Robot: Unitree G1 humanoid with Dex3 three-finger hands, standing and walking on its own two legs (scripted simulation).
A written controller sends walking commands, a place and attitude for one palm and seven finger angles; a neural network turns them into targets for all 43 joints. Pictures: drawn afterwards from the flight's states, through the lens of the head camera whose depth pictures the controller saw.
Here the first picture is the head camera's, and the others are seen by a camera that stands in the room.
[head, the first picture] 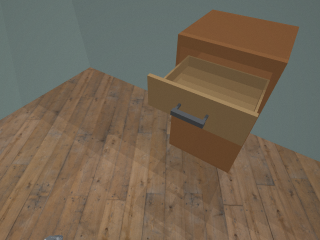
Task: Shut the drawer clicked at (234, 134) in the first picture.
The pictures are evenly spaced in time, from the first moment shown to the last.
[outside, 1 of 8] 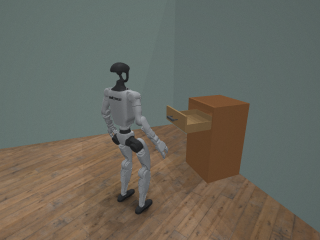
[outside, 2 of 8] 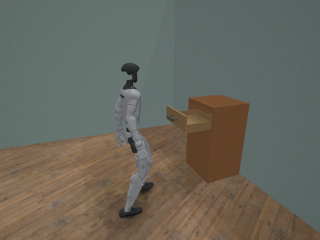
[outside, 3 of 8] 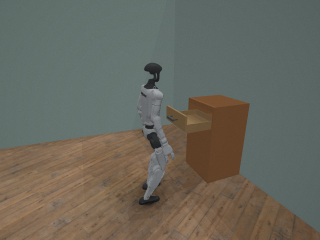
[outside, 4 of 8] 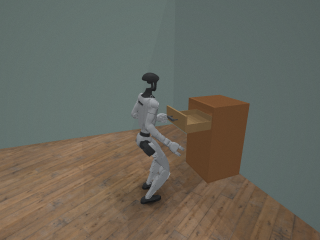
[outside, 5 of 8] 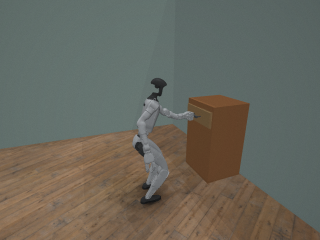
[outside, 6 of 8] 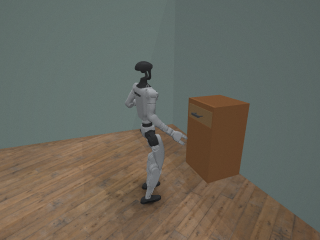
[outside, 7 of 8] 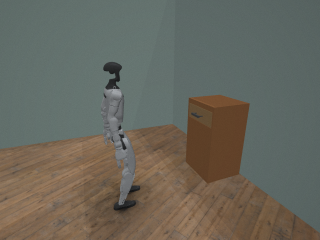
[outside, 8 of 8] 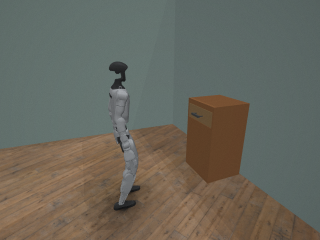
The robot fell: no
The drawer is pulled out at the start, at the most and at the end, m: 0.30 0.30 0.00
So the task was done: yes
